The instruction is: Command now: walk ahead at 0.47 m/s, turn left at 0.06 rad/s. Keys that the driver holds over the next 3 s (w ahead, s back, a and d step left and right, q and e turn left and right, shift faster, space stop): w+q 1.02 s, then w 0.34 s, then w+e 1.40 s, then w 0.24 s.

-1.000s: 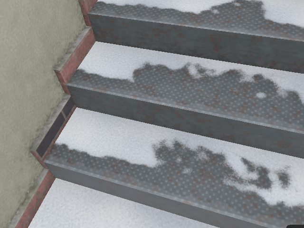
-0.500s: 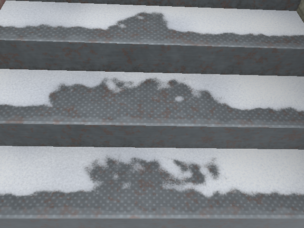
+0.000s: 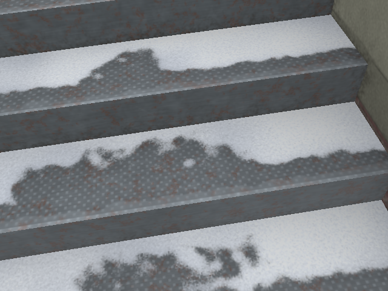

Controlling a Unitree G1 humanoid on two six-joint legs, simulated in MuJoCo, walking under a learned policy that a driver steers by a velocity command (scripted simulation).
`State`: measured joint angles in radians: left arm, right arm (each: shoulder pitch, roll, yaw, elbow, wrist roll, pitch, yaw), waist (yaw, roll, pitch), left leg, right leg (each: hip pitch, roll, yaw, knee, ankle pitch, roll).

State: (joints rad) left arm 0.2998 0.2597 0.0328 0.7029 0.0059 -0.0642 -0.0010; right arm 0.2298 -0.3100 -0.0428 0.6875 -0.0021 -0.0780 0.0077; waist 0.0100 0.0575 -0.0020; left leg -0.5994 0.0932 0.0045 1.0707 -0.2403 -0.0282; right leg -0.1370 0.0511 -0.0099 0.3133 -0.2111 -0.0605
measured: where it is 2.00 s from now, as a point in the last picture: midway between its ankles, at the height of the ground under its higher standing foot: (57, 64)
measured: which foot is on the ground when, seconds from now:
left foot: up 0.00-0.38, down 0.40-0.94, up 0.96-1.00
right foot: down 0.00-0.40, up 0.42-0.90, down 0.92-1.00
